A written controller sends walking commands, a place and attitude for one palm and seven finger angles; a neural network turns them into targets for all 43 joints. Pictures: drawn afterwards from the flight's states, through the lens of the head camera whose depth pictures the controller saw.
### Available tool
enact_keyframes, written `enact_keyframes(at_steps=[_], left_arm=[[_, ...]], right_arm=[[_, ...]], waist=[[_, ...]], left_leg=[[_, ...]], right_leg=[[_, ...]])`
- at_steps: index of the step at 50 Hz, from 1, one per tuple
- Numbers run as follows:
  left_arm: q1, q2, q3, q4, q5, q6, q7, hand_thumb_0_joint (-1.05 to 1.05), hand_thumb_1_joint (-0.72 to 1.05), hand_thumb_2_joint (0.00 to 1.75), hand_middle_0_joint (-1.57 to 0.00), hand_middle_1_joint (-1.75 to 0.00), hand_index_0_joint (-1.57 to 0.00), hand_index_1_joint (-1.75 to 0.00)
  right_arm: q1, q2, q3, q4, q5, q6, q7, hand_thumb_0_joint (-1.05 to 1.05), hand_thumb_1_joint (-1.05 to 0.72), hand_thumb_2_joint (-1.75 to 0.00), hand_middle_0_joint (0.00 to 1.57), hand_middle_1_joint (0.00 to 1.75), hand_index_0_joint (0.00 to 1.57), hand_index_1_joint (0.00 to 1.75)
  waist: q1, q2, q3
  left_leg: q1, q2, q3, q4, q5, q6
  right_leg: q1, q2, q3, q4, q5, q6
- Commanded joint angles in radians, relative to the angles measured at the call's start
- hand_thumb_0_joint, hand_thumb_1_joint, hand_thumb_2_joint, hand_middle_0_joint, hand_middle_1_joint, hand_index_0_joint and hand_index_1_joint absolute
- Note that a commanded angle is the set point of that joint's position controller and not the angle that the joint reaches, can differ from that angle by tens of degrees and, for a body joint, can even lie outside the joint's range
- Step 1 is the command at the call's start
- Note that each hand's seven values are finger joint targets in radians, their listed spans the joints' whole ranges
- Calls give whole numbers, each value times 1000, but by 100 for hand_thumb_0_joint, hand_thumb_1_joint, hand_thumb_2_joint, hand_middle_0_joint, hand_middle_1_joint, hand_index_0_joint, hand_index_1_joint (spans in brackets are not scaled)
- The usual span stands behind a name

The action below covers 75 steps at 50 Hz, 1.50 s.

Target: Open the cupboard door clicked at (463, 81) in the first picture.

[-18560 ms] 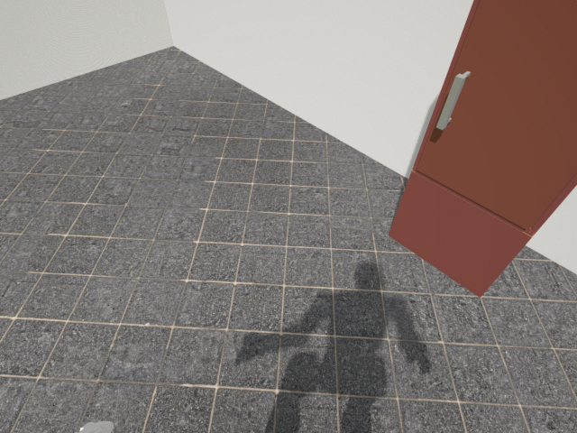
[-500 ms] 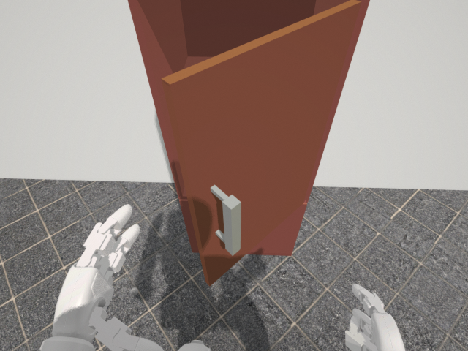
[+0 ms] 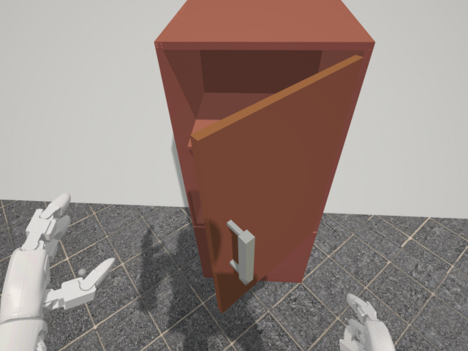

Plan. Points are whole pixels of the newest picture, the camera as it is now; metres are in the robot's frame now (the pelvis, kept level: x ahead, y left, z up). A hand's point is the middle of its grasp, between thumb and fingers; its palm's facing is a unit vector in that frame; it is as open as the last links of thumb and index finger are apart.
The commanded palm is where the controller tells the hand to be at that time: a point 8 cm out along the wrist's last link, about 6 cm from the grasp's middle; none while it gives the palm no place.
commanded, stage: draw the hand back to the body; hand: left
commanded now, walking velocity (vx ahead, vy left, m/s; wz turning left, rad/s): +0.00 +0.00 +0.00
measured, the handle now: (239, 253) +0.32 +0.03 -0.03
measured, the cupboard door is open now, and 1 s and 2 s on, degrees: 45 45 45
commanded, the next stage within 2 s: step back with the hand held close in 0.56 s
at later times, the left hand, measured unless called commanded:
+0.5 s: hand (59, 249) +0.19 +0.25 +0.16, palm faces +0.44 -0.81 -0.39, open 7.5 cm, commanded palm +0.14 +0.29 +0.18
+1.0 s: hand (62, 254) +0.19 +0.25 +0.16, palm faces +0.32 -0.80 -0.51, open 7.4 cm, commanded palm +0.13 +0.29 +0.19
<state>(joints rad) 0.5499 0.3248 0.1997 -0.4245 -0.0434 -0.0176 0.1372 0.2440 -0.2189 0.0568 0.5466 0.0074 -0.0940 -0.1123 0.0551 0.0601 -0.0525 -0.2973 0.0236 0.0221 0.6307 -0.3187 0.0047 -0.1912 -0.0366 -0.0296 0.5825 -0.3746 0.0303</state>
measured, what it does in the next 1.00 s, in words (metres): stands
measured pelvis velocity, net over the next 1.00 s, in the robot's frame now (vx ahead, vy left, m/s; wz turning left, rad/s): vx -0.02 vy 0.00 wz -0.04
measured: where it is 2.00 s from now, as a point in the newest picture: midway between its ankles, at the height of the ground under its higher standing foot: outside the picture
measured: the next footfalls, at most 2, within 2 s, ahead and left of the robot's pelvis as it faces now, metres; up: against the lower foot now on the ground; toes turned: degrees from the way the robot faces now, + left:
right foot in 1.84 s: -0.24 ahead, -0.11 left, +0.00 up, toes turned +2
left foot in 2.00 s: -0.13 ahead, +0.12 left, +0.00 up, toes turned +0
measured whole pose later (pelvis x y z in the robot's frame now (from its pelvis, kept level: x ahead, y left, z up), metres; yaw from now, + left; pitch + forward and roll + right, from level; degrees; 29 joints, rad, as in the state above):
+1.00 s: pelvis -0.02 +0.00 +0.01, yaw -2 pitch +0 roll -1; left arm 0.55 0.40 0.37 -0.45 -0.05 -0.12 0.11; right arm 0.15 -0.24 -0.02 0.56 0.00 0.01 -0.09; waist 0.00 0.05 0.04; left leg -0.26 0.05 0.05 0.45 -0.19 0.00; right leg -0.17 -0.01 0.00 0.41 -0.23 0.03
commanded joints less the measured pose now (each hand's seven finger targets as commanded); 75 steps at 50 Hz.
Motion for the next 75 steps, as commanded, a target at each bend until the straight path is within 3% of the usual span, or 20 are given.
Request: enact_keyframes(at_steps=[1,5,9,13,22,33,34,35,36,40,47,54,58,63,67,68,70,72,73,75], left_arm=[[-91,171,179,-215,-7,-81,14,0,62,78,-19,-30,-19,-30],[-135,193,223,-240,-9,-92,15,0,76,84,-19,-30,-19,-30],[-182,218,277,-223,-19,-98,14,0,90,90,-20,-30,-20,-30],[-126,137,209,-136,-24,-88,-6,0,90,90,-20,-30,-20,-30],[-172,218,271,-223,-16,-104,5,0,90,90,-20,-30,-20,-30],[-163,179,238,-171,-21,-109,-4,0,90,90,-20,-30,-20,-30],[-253,215,258,-232,-20,-118,1,0,90,90,-20,-30,-20,-30],[-330,325,368,-255,-11,-157,6,0,90,90,-20,-30,-20,-30],[-218,266,329,-150,-9,-159,-4,0,90,90,-20,-30,-20,-30],[-85,213,286,-166,-8,-174,-14,0,90,90,-20,-30,-20,-30],[-14,279,349,-224,-13,-174,5,0,90,90,-20,-30,-20,-30],[21,279,354,-263,-16,-185,22,0,90,90,-20,-30,-20,-30],[1,274,351,-296,-9,-206,29,0,90,90,-20,-30,-20,-30],[-3,258,374,-287,15,-242,32,0,90,90,-20,-30,-20,-30],[1,259,395,-286,24,-261,30,0,90,90,-20,-30,-20,-30],[-5,253,390,-300,24,-266,28,0,90,90,-20,-30,-20,-30],[-9,253,381,-309,17,-269,28,0,90,90,-20,-30,-20,-30],[-50,270,368,-339,5,-273,37,0,90,90,-20,-30,-20,-30],[-77,254,338,-319,7,-267,45,0,90,90,-20,-30,-20,-30],[-142,260,322,-299,13,-254,55,0,90,90,-20,-30,-20,-30]], right_arm=[[-140,-101,-46,-147,-3,-66,-9,0,-90,-90,20,30,20,30],[-151,-103,-52,-127,-5,-74,0,0,-90,-90,20,30,20,30],[-165,-108,-60,-112,-7,-71,3,0,-90,-90,20,30,20,30],[-165,-111,-68,-103,-6,-59,15,0,-90,-90,20,30,20,30],[-184,-107,-69,-93,-15,-69,8,0,-90,-90,20,30,20,30],[-191,-104,-76,-77,-13,-75,7,0,-90,-90,20,30,20,30],[-195,-108,-76,-78,-13,-78,7,0,-90,-90,20,30,20,30],[-180,-123,-72,-103,-8,-54,8,0,-90,-90,20,30,20,30],[-179,-115,-75,-79,-14,-35,9,0,-90,-90,20,30,20,30],[-172,-126,-91,-110,-13,8,17,0,-90,-90,20,30,20,30],[-182,-120,-105,-146,-4,57,11,0,-90,-90,20,30,20,30],[-169,-120,-111,-160,1,58,10,0,-90,-90,20,30,20,30],[-161,-128,-109,-161,1,40,10,0,-90,-90,20,30,20,30],[-161,-144,-110,-169,0,3,11,0,-90,-90,20,30,20,30],[-150,-144,-118,-160,-2,-37,18,0,-90,-90,20,30,20,30],[-144,-140,-117,-159,-4,-46,20,0,-90,-90,20,30,20,30],[-123,-127,-120,-146,-5,-56,25,0,-90,-90,20,30,20,30],[-91,-119,-124,-101,-13,-59,26,0,-90,-90,20,30,20,30],[-76,-105,-118,-75,-17,-53,27,0,-90,-90,20,30,20,30],[-79,-105,-115,-54,-18,-43,27,0,-90,-90,20,30,20,30]], waist=[[6,-3,-30],[10,42,-36],[12,9,-16],[6,-18,22],[19,32,-19],[11,-19,23],[9,5,-5],[-36,-40,90],[-41,-93,68],[-43,-24,-23],[-41,-48,-105],[-47,-20,-99],[-52,31,-45],[-45,123,8],[-43,144,-14],[-46,135,-2],[-54,7,9],[-70,-144,3],[-80,-207,0],[-93,-232,6]], left_leg=[[138,-5,-2,-157,238,16],[182,0,-3,-185,296,10],[193,0,5,-208,289,10],[204,4,12,-227,286,12],[234,-9,18,-235,288,11],[250,-8,32,-243,264,17],[259,-12,30,-244,255,17],[190,8,28,-201,217,30],[189,4,19,-179,218,30],[208,21,25,-190,390,21],[188,38,28,-187,484,15],[102,45,21,-196,363,14],[-13,56,-15,-263,122,21],[-342,127,-119,-402,-304,73],[-418,134,-130,-357,-388,88],[-434,124,-119,-333,-405,84],[-308,54,-58,-200,-341,47],[-6,-29,20,47,-160,-11],[84,-46,23,138,-97,-21],[146,-47,20,128,-45,-18]], right_leg=[[-21,35,-32,-135,275,-39],[7,37,-29,-156,304,-41],[29,40,-30,-183,314,-40],[24,41,-31,-204,310,-33],[65,42,-24,-231,331,-39],[45,42,-16,-259,318,-28],[54,40,-13,-262,310,-29],[-52,-1,45,-320,370,-23],[-47,-19,46,-321,401,-24],[6,-15,22,-252,521,-19],[37,-4,15,-199,570,-8],[23,3,34,-183,474,-5],[24,28,30,-178,269,-4],[188,85,15,-12,133,4],[203,102,44,48,127,-5],[179,96,63,38,86,-11],[-9,49,154,-100,-34,-46],[-341,-65,278,-302,-169,-99],[-428,-116,287,-341,-172,-116],[-472,-118,228,-324,-112,-99]])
